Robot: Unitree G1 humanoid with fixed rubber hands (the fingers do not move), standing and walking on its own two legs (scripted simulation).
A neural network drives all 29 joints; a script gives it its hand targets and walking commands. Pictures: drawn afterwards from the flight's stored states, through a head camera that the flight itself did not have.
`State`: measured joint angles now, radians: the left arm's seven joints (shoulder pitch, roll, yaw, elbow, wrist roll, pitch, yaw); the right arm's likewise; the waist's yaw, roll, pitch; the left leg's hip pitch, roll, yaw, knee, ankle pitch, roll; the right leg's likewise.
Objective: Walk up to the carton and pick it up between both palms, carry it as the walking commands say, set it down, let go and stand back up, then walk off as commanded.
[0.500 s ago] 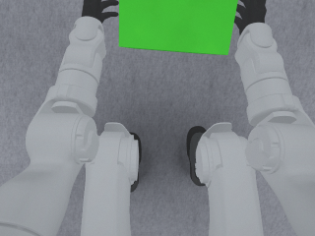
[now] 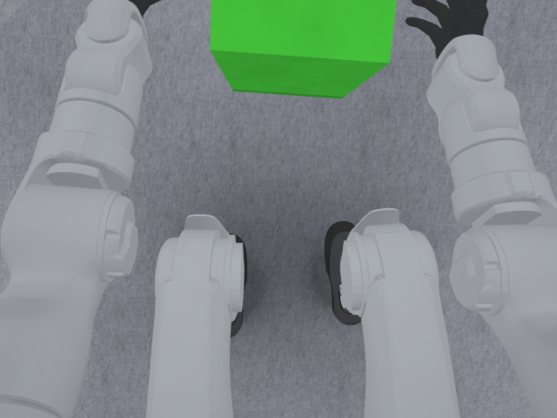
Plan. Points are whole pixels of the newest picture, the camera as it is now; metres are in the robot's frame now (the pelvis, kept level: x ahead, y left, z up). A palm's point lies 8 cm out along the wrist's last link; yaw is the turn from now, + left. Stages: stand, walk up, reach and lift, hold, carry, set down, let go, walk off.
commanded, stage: set down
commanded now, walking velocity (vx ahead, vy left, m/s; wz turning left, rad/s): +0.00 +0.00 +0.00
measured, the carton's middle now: (297, 3) +0.61 -0.02 -0.27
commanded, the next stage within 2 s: let go in 1.04 s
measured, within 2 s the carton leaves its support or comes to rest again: neither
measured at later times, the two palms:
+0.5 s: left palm out of the picture +0.55 +0.19 +0.02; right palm out of the picture +0.52 -0.19 +0.02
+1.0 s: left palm out of the picture +0.55 +0.19 +0.16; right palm out of the picture +0.51 -0.19 +0.16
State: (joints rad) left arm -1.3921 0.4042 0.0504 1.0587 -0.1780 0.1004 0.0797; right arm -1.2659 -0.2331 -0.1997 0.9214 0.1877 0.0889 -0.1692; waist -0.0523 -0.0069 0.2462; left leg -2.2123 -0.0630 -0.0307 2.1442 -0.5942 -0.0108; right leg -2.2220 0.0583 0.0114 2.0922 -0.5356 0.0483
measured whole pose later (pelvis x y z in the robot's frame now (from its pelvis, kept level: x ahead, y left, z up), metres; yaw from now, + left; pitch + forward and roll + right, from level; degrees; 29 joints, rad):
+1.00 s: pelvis +0.05 +0.00 +0.26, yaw +1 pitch +44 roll -1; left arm -1.06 0.29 0.25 0.90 0.05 0.13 -0.04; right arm -0.92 -0.11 -0.36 0.73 -0.03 0.13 -0.08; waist -0.06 0.01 -0.09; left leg -1.53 -0.05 -0.05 1.11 -0.35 0.00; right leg -1.54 0.03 0.04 1.08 -0.31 0.03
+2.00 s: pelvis +0.14 -0.01 +0.38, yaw +1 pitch +1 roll +0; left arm 0.22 0.21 0.07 0.46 0.01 0.05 -0.06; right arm 0.25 -0.21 -0.03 0.43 0.01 0.06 0.06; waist -0.01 -0.01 0.03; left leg -0.18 -0.02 -0.05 0.44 -0.28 0.00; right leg -0.20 0.03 0.05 0.44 -0.25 0.00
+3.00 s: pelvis +0.14 +0.00 +0.38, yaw +1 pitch -1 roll +0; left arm 0.17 0.33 0.03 0.83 0.03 0.01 0.03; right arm 0.17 -0.35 -0.02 0.83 -0.03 0.01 -0.03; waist 0.00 0.01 0.01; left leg -0.13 -0.02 -0.06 0.45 -0.30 0.00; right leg -0.15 0.03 0.05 0.45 -0.28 0.00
